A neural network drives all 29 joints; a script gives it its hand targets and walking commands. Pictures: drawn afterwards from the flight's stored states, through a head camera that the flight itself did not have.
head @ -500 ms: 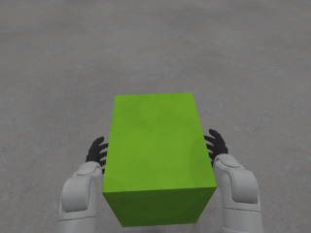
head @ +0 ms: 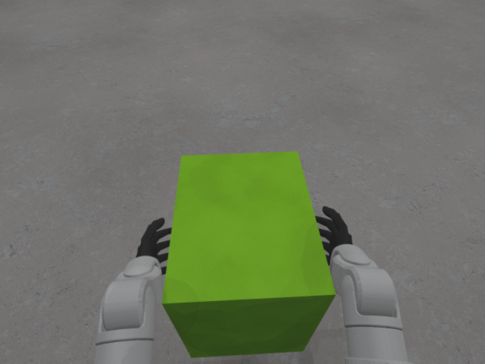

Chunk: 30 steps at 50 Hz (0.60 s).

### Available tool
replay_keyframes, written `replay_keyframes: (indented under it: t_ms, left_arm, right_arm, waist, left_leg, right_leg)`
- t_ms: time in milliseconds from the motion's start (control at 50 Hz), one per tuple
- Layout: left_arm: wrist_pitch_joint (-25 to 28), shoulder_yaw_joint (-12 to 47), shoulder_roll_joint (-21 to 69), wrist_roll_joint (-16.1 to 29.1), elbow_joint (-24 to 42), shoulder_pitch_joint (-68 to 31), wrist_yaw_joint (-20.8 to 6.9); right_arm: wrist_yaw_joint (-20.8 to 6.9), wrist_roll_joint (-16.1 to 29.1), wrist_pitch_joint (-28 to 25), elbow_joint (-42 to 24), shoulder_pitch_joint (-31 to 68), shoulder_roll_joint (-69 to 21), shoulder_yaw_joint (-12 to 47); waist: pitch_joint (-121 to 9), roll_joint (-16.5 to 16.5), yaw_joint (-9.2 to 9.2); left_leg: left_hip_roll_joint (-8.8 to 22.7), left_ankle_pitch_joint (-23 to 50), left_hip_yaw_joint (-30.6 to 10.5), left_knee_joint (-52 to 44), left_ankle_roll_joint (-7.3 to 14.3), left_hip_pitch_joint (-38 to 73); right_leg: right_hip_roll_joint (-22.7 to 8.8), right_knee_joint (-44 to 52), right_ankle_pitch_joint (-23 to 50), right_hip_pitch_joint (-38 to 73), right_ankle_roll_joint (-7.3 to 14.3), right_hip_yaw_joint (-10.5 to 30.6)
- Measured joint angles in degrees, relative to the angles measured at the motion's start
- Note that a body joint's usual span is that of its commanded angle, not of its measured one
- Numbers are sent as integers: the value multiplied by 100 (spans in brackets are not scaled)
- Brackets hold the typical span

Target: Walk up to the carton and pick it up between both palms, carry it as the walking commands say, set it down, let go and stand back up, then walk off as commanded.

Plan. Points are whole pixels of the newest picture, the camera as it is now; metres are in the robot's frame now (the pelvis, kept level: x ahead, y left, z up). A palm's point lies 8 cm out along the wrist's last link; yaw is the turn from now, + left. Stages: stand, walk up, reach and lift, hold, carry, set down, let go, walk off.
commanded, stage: carry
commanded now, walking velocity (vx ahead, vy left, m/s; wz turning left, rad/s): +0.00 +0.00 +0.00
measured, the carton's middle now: (243, 256) +0.31 +0.00 -0.02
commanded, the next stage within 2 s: none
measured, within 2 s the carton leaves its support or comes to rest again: neither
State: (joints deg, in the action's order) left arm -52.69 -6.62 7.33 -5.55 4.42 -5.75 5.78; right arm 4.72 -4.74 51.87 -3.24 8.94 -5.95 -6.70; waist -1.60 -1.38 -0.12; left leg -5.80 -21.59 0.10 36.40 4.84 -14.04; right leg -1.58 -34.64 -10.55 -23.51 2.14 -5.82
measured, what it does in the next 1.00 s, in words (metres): stands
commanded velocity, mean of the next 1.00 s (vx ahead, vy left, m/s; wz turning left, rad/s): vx -0.02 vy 0.00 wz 0.00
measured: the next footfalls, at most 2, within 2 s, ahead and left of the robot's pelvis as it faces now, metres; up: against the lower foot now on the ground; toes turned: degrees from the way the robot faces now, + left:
none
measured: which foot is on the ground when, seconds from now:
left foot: down 0.00-1.00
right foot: down 0.00-1.00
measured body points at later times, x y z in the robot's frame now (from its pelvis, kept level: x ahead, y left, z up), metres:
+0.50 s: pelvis +0.00 +0.00 +0.00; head -0.01 -0.01 +0.45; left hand +0.27 +0.15 +0.04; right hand +0.29 -0.15 +0.04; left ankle -0.03 +0.07 -0.72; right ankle +0.09 -0.10 -0.72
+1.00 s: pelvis +0.00 +0.00 +0.00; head -0.01 -0.01 +0.45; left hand +0.27 +0.15 +0.03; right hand +0.29 -0.15 +0.04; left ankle -0.03 +0.07 -0.72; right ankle +0.09 -0.10 -0.72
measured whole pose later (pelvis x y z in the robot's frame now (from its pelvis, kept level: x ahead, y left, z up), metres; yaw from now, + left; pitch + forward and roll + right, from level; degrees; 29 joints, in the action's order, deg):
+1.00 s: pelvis +0.00 +0.00 +0.00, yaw +0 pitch -1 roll +0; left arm -49.3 -6.7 7.3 -5.3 1.2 -5.7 5.8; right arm 4.6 -4.8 49.1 -0.7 8.9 -5.5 -6.7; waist -1.6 -1.7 -0.1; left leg -5.9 -21.5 0.1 36.4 4.9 -14.1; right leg -1.7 -34.6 -10.5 -23.5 2.0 -5.8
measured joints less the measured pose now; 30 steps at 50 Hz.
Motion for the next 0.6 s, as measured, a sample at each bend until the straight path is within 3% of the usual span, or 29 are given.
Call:
replay_keyframes:
  t_ms: [600]
  left_arm:
    - [245, -2, 0, 30, -209, 0, 0]
  right_arm:
    - [2, -9, -167, 124, 0, 29, 0]
  waist:
    - [0, -39, 0]
  left_leg:
    - [-7, 6, 0, 0, 9, -3]
  right_leg:
    - [-9, 0, 5, 0, -15, -1]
